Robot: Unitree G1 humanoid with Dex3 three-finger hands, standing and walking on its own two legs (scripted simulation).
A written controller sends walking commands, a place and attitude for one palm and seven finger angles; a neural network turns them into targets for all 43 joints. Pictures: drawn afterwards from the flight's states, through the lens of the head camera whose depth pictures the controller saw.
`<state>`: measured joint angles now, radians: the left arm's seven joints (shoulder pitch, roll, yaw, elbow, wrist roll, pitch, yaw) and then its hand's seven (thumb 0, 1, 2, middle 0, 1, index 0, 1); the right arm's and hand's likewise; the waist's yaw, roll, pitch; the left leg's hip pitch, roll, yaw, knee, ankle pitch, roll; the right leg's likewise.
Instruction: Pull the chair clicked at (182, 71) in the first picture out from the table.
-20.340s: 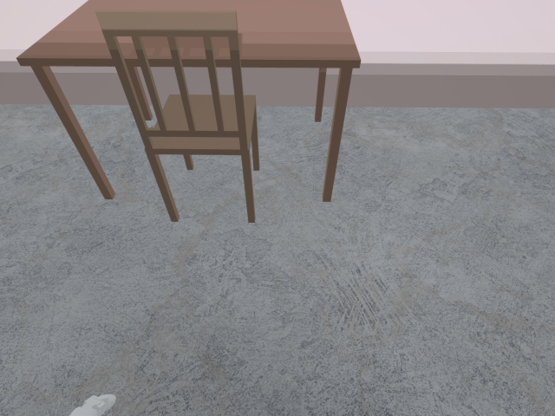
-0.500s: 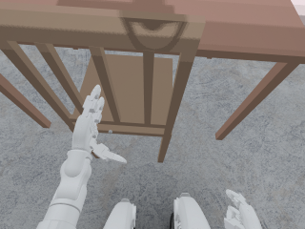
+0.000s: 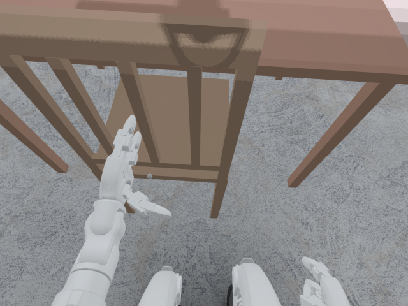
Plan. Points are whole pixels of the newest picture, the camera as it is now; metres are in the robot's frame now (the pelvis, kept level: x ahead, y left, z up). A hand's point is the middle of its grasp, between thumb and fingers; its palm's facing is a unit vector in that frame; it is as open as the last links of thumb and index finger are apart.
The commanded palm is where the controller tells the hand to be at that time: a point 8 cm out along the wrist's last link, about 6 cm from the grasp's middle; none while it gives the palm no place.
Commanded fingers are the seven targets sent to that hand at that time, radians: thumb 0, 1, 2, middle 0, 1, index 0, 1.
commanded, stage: aim the fingers beside a spindle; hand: left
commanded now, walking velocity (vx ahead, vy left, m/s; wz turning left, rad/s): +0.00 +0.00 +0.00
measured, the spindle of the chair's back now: (144, 122) +0.47 +0.13 +0.03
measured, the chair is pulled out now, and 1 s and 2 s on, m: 0.03 0.03 0.03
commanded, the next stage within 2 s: push the fingers through the gap in 0.06 s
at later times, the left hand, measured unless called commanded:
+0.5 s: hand (153, 159) +0.39 +0.11 +0.02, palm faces -0.08 -1.00 -0.04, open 17.1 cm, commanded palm +0.37 +0.16 +0.02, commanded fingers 0.00 -0.50 0.30 -0.06 -0.08 -0.06 -0.08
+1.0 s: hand (155, 137) +0.44 +0.11 +0.02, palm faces -0.06 -1.00 -0.04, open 17.0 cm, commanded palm +0.42 +0.16 +0.02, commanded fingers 0.00 -0.50 0.30 -0.06 -0.08 -0.06 -0.08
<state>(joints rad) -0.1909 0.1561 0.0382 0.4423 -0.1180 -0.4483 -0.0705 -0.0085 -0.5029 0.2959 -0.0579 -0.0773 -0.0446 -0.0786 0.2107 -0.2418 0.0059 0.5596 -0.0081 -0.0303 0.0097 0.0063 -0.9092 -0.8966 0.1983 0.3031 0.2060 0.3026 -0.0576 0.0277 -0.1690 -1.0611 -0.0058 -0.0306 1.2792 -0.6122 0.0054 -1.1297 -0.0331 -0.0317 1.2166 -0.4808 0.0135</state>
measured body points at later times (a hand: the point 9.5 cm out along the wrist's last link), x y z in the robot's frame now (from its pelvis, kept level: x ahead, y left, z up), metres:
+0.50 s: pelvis +0.00 +0.00 +0.00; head +0.12 +0.00 +0.43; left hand +0.39 +0.16 +0.03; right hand +0.13 -0.25 -0.12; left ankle -0.01 +0.11 -0.62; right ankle +0.05 -0.13 -0.63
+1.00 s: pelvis +0.00 +0.00 +0.00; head +0.14 +0.01 +0.43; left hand +0.44 +0.16 +0.03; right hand +0.09 -0.26 -0.13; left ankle +0.00 +0.11 -0.62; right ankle +0.05 -0.13 -0.62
